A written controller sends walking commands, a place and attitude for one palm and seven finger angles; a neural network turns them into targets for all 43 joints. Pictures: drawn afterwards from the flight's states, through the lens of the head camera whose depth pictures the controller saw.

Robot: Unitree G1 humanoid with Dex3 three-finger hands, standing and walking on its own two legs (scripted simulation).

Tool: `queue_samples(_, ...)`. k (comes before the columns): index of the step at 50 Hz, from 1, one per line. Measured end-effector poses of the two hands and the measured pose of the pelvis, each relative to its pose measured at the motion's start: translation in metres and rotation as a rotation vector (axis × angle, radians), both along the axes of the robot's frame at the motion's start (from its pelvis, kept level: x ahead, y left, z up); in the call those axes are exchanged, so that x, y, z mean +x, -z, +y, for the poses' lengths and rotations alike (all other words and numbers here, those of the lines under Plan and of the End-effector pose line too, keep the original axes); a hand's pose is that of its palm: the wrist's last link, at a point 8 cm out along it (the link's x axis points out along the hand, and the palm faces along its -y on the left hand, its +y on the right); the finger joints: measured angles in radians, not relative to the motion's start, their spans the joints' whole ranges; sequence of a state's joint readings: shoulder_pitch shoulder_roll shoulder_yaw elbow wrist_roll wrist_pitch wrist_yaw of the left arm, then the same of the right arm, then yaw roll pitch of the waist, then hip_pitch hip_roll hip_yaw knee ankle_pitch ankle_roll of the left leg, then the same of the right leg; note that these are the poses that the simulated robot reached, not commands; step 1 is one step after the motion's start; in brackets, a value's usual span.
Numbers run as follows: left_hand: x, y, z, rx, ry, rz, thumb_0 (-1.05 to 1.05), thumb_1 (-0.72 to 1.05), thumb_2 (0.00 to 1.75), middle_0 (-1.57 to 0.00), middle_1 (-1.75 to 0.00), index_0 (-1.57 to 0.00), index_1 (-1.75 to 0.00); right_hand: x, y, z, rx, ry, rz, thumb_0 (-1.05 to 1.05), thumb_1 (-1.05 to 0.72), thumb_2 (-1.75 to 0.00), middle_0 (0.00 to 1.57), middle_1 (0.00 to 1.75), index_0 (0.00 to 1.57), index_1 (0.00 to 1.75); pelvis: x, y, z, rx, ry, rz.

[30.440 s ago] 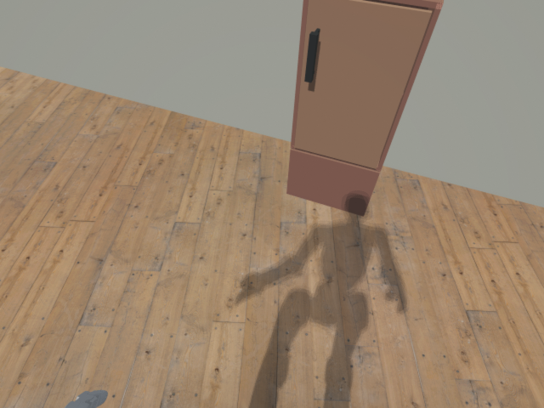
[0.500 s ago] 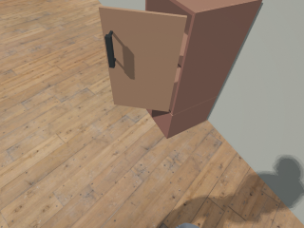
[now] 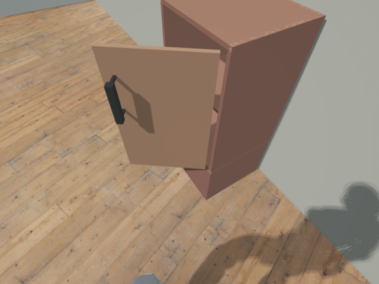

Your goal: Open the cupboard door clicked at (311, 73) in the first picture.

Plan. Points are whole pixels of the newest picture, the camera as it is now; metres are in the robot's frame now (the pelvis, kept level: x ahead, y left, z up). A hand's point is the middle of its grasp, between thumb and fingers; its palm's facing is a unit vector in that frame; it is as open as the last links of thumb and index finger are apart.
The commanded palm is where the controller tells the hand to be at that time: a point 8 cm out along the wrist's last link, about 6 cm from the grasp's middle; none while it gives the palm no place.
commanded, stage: come to a stop and stand still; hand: left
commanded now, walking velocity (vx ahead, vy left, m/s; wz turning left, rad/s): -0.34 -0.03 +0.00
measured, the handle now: (117, 100) +0.64 +0.28 -0.03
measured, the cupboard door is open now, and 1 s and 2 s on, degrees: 53 53 53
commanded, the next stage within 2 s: look again from close up in 1.32 s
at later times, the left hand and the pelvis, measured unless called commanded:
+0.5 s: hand out of the picture +0.08 +0.22 -0.18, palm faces +0.00 -0.97 -0.25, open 7.4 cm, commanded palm none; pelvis +0.02 +0.01 -0.02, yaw -3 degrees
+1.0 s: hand out of the picture +0.06 +0.20 -0.19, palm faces -0.06 -0.98 -0.20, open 7.4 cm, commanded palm none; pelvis +0.02 +0.02 -0.01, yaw -4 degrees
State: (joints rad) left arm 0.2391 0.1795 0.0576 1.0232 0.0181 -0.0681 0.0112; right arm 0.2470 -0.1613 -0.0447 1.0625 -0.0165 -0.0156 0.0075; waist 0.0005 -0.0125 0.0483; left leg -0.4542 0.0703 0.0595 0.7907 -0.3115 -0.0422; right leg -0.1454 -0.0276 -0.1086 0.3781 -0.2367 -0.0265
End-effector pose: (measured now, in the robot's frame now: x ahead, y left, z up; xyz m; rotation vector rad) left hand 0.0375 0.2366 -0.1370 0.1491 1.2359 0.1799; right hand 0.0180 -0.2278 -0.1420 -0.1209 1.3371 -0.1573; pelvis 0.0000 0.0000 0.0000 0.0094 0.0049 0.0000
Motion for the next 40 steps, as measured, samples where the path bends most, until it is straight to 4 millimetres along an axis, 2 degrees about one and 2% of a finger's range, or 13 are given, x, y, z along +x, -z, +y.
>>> queue_samples(4,-0.013,0.014,0.017,-0.019,-0.026,0.11,-0.01,0.93,0.9,-0.2,-0.3,-0.2,-0.3,0.063,-0.003,0.015,-0.031,-0.04,-0.1,0.01,-0.91,-0.9,0.2,0.3,0.19,0.3,0.026,0.006,0.019,-0.018,0.015,-0.014)
queue_samples(7,-0.015,0.031,0.029,-0.031,-0.037,0.179,0.0,0.92,0.9,-0.2,-0.3,-0.2,-0.3,0.099,0.0,0.028,-0.062,-0.057,-0.156,0.0,-0.91,-0.9,0.2,0.3,0.19,0.3,0.044,0.017,0.034,-0.036,0.019,-0.02)
queue_samples(11,-0.009,0.036,0.037,-0.041,-0.032,0.225,0.0,0.92,0.9,-0.2,-0.3,-0.19,-0.3,0.124,-0.005,0.044,-0.079,-0.074,-0.179,0.0,-0.91,-0.9,0.2,0.3,0.19,0.3,0.048,0.016,0.041,-0.02,0.035,-0.013)
queue_samples(14,0.002,0.032,0.042,-0.034,-0.014,0.216,0.0,0.91,0.9,-0.2,-0.3,-0.19,-0.3,0.128,-0.008,0.045,-0.084,-0.061,-0.19,0.0,-0.91,-0.9,0.21,0.3,0.2,0.3,0.043,0.014,0.042,-0.032,0.047,-0.005)
queue_samples(18,0.021,0.026,0.046,-0.013,0.017,0.162,0.01,0.91,0.9,-0.2,-0.3,-0.19,-0.3,0.113,-0.009,0.034,-0.095,-0.031,-0.18,0.0,-0.9,-0.9,0.21,0.3,0.2,0.3,0.032,0.012,0.038,-0.04,0.063,0.001)
queue_samples(23,0.039,0.015,0.039,0.018,0.047,0.068,0.0,0.91,0.9,-0.2,-0.3,-0.19,-0.3,0.074,-0.002,0.005,-0.098,0.005,-0.127,0.0,-0.9,-0.9,0.21,0.3,0.2,0.3,0.02,0.013,0.025,-0.04,0.057,-0.003)
queue_samples(26,0.037,0.013,0.029,0.046,0.053,0.026,0.0,0.91,0.9,-0.2,-0.3,-0.19,-0.3,0.049,0.008,-0.014,-0.084,0.036,-0.078,0.0,-0.9,-0.9,0.21,0.3,0.2,0.3,0.016,0.018,0.011,-0.005,0.051,-0.002)
queue_samples(29,0.026,0.006,0.014,0.04,0.052,0.042,0.0,0.91,0.9,-0.2,-0.3,-0.19,-0.3,0.026,0.007,-0.023,-0.066,0.055,-0.018,0.0,-0.91,-0.9,0.21,0.3,0.2,0.3,0.018,0.011,0.005,0.0,0.05,-0.005)
queue_samples(35,0.02,0.008,-0.01,-0.016,0.071,0.087,0.01,0.91,0.9,-0.2,-0.3,-0.2,-0.3,-0.007,0.002,-0.019,-0.053,0.085,0.049,0.01,-0.91,-0.9,0.2,0.3,0.19,0.3,0.027,0.005,0.002,0.004,0.065,0.003)
queue_samples(40,0.021,0.018,-0.008,-0.03,0.049,0.114,0.01,0.92,0.9,-0.2,-0.3,-0.2,-0.3,-0.022,0.004,-0.002,-0.051,0.071,0.117,0.01,-0.91,-0.9,0.2,0.3,0.19,0.3,0.028,0.008,0.004,-0.012,0.055,0.001)
